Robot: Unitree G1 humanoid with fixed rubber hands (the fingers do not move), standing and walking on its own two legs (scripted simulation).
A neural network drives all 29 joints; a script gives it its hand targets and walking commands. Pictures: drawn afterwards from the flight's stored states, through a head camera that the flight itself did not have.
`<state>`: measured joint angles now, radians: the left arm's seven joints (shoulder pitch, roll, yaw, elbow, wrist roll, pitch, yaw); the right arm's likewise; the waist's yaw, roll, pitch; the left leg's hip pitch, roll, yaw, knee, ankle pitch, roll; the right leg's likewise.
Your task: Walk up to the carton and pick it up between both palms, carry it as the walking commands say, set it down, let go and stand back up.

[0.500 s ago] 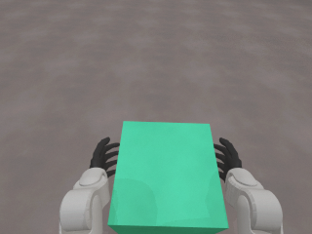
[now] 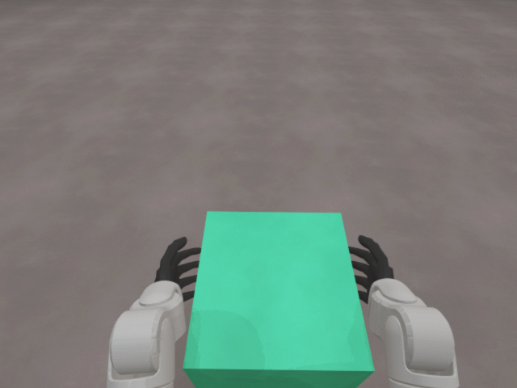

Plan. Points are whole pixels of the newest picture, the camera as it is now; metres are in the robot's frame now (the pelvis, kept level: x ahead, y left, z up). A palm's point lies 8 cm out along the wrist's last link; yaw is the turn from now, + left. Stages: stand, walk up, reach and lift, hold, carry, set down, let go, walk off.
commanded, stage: carry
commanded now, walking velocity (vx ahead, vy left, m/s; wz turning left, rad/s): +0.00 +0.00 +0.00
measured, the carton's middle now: (272, 314) +0.25 +0.00 +0.01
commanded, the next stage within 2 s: none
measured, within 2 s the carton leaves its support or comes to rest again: neither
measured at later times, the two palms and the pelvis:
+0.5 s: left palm (160, 293) +0.26 +0.16 +0.06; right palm (356, 290) +0.25 -0.13 +0.06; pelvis -0.01 +0.02 +0.00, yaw +0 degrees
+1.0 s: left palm (153, 286) +0.27 +0.18 +0.05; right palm (341, 282) +0.27 -0.11 +0.05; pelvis +0.01 +0.04 +0.00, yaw +0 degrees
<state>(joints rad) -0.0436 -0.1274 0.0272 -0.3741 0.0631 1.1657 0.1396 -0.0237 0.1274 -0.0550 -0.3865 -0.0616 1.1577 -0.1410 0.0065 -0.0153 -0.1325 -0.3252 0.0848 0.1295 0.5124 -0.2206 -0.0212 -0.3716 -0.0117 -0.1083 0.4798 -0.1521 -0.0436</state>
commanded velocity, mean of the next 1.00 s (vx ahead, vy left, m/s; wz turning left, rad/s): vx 0.00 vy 0.00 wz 0.00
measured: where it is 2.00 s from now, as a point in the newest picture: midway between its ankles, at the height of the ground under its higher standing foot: outside the picture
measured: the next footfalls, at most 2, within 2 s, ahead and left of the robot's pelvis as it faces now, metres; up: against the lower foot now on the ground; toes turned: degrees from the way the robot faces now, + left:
none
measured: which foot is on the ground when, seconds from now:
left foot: down 0.00-1.00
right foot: down 0.00-1.00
